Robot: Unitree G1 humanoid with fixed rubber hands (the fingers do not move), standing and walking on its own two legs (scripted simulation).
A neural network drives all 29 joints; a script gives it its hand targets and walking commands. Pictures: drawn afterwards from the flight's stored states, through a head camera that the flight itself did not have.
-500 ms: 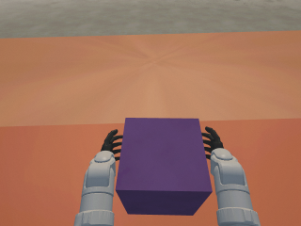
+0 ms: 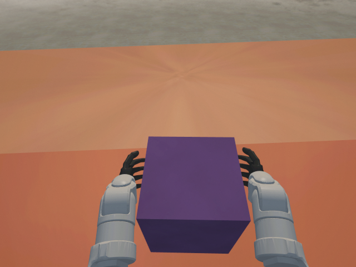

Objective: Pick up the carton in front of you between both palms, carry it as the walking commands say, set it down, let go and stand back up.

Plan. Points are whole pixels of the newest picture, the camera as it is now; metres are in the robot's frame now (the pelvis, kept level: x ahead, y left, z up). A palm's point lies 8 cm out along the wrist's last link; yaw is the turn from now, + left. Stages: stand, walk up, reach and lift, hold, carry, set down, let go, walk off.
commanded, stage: carry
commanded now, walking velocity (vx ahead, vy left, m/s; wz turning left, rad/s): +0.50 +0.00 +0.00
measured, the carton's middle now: (190, 197) +0.29 +0.00 -0.02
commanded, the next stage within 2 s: none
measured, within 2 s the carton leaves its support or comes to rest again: neither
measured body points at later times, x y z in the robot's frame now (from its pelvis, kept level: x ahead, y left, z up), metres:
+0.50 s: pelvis +0.17 +0.01 -0.01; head +0.15 +0.00 +0.44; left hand +0.45 +0.16 +0.07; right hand +0.45 -0.14 +0.07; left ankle +0.19 +0.09 -0.74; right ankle +0.05 -0.10 -0.69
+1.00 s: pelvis +0.48 -0.06 +0.00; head +0.50 -0.07 +0.45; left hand +0.75 +0.10 +0.07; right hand +0.77 -0.20 +0.06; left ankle +0.43 +0.08 -0.66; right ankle +0.48 -0.13 -0.74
